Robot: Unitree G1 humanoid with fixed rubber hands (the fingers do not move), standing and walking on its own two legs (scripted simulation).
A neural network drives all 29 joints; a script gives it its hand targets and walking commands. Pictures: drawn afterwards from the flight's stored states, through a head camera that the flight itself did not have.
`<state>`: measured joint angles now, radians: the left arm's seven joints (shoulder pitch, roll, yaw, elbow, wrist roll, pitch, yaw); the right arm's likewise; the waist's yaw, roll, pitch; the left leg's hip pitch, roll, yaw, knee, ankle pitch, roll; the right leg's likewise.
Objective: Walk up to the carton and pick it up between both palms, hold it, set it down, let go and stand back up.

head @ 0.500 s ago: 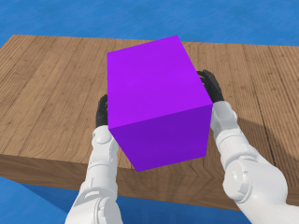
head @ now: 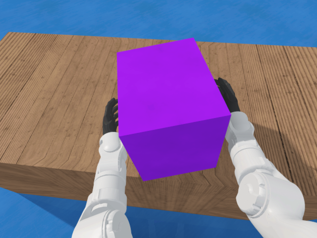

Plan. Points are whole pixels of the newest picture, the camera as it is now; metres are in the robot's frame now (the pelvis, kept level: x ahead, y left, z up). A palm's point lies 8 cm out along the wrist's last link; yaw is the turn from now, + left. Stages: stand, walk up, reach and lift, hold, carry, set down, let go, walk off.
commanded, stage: set down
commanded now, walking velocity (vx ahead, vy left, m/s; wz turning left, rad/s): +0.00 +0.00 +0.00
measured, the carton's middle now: (167, 111) +0.46 +0.05 +0.00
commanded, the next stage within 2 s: none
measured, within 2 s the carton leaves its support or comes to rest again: rests again in 0.44 s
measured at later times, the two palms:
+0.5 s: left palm (115, 130) +0.38 +0.18 +0.01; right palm (228, 117) +0.45 -0.12 +0.02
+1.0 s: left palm (115, 130) +0.38 +0.18 +0.00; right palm (227, 117) +0.45 -0.12 +0.01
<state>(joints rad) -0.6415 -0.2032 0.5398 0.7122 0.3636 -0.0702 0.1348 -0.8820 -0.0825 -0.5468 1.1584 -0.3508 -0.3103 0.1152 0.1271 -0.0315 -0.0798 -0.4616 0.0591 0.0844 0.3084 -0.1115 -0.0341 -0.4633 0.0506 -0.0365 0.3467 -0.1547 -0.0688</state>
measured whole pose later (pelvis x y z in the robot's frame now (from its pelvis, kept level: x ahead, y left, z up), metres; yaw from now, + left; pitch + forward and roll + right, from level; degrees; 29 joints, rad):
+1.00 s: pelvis +0.00 +0.00 +0.00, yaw -1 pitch +20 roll +1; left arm -0.66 -0.19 0.57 0.78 0.38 -0.23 0.14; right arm -0.87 -0.09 -0.54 1.20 -0.37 -0.39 0.10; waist 0.12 -0.04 -0.10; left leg -0.57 0.07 0.10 0.33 -0.11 -0.03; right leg -0.57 0.05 -0.04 0.35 -0.15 -0.07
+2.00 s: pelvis -0.02 +0.00 -0.03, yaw -1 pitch +29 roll -1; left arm -0.78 0.07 0.12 0.84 -0.13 -0.07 0.19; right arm -1.06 -0.49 0.15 1.30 0.39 -0.21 0.13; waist 0.23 0.02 -0.25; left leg -0.89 0.10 0.06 0.54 -0.15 -0.03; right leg -0.85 0.07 -0.06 0.50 -0.16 -0.08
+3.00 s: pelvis -0.03 +0.01 +0.00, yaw +1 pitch +13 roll +0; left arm -0.51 0.02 0.15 0.29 -0.07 0.39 0.24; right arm -0.78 -0.53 0.03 0.95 0.35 0.03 0.22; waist 0.14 0.02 -0.07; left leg -0.50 0.06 0.05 0.39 -0.11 -0.02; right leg -0.47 0.06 -0.04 0.38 -0.13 -0.06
